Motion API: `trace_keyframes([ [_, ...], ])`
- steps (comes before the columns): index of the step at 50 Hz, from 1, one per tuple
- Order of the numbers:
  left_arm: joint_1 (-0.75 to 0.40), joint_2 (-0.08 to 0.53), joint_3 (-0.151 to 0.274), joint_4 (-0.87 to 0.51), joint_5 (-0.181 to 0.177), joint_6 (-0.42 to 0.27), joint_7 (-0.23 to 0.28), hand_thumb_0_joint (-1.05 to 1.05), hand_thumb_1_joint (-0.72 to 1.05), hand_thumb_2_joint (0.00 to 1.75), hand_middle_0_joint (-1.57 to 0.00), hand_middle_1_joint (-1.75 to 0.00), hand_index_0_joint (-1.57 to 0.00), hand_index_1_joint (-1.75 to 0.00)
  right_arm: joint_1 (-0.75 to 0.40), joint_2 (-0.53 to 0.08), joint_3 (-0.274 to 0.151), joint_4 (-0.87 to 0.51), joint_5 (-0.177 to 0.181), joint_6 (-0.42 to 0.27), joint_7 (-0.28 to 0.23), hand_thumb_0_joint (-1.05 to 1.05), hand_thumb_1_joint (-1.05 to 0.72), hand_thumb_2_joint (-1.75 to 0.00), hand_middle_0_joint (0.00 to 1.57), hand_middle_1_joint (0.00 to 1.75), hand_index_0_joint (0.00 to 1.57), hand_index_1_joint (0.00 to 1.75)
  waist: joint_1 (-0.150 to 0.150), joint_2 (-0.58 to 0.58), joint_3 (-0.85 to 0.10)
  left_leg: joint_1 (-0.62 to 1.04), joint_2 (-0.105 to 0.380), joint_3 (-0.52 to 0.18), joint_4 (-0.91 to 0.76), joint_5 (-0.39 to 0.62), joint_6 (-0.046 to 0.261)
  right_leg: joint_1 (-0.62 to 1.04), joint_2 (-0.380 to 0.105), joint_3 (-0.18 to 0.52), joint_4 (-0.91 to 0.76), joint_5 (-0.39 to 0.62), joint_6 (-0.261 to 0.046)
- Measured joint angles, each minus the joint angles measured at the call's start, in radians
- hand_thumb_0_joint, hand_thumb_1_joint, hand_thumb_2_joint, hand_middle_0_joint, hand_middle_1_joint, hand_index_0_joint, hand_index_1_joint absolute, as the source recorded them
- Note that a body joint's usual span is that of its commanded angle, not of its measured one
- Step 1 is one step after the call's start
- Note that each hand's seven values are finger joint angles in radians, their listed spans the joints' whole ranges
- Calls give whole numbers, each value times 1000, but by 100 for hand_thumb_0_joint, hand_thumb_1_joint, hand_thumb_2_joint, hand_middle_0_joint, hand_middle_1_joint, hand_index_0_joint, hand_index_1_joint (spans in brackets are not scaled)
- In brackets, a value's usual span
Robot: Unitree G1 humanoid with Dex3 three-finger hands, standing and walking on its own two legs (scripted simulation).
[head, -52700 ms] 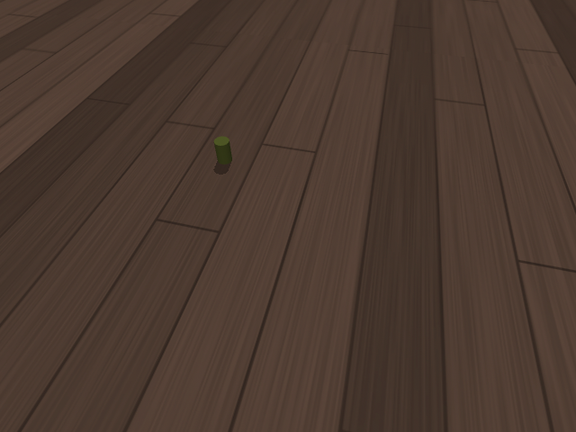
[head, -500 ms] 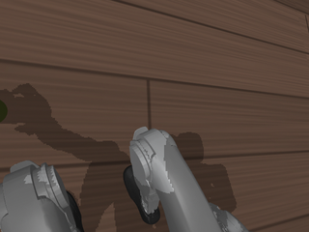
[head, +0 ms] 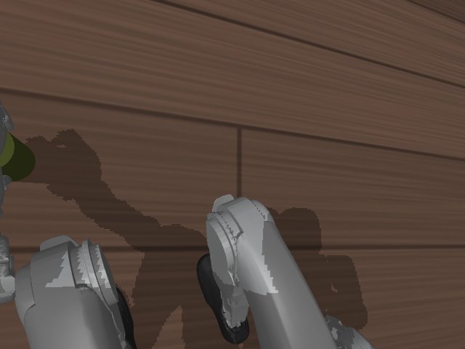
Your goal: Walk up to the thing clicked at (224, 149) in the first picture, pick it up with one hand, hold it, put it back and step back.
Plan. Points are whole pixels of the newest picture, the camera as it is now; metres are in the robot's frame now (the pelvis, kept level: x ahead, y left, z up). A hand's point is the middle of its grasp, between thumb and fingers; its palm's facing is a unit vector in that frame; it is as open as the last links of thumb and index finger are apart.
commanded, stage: settle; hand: left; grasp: from above
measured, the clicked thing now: out of the picture +0.47 +0.30 -0.24
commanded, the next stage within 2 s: lift in 0.44 s
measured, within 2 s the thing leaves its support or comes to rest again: neither
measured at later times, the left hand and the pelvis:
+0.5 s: hand out of the picture +0.45 +0.30 -0.11, palm faces -0.45 -0.12 -0.88, open 10.8 cm; pelvis +0.00 +0.00 +0.05, yaw +4 degrees
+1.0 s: hand out of the picture +0.41 +0.32 -0.01, palm faces -0.44 -0.15 -0.88, open 10.6 cm; pelvis -0.01 +0.00 +0.11, yaw +7 degrees
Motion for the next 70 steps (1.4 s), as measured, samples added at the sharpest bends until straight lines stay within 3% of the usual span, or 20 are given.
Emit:
trace_keyframes([
  [7,51,-76,-24,-129,-40,66,-38,0,-22,94,-44,-113,-44,-111,-25,15,-58,17,39,53,-8,0,-94,-91,20,30,20,30,44,29,-60,22,1,34,-50,-4,0,9,-6,29,-28,-12,-4],
  [14,0,-93,-71,-126,-96,106,-158,0,-22,93,-46,-110,-46,-108,-64,21,-91,7,62,95,-44,0,-94,-91,20,30,20,30,65,49,-78,70,-1,58,-115,9,1,48,-10,51,-76,-7,-7],
  [22,-17,-99,-100,-165,-80,69,-258,0,-24,93,-48,-109,-48,-107,-40,14,-94,-11,81,144,-88,0,-94,-91,20,30,20,30,76,46,-85,109,-8,65,-159,17,-4,86,-17,58,-113,-4,-12],
  [32,14,-108,-95,-224,-64,60,-261,1,-23,91,-50,-106,-49,-105,-5,21,-103,-11,96,186,-131,0,-93,-91,20,30,20,30,77,48,-95,127,-12,80,-201,38,1,103,-22,72,-148,11,-7],
  [40,65,-137,-109,-293,-122,92,-325,0,-22,88,-52,-102,-52,-100,16,45,-127,-7,125,205,-150,0,-93,-91,20,30,20,30,97,67,-136,173,-13,103,-266,48,8,143,-25,95,-203,18,-1],
  [48,149,-171,-143,-395,-159,91,-374,0,-20,84,-55,-96,-55,-95,23,51,-142,-14,156,214,-171,0,-93,-91,20,30,20,30,138,81,-182,267,-16,121,-360,49,14,233,-28,115,-293,19,5],
  [59,281,-211,-169,-545,-192,125,-389,0,-17,80,-57,-91,-57,-89,-5,49,-171,-28,190,225,-207,0,-92,-91,20,30,21,30,176,85,-209,471,-24,129,-535,64,14,437,-34,127,-470,36,7],
  [70,464,-273,-209,-661,-219,163,-401,0,-16,77,-60,-85,-60,-84,-15,65,-186,-13,220,229,-246,0,-92,-91,20,30,20,30,197,93,-214,806,-29,141,-816,111,10,766,-39,146,-752,92,7],
])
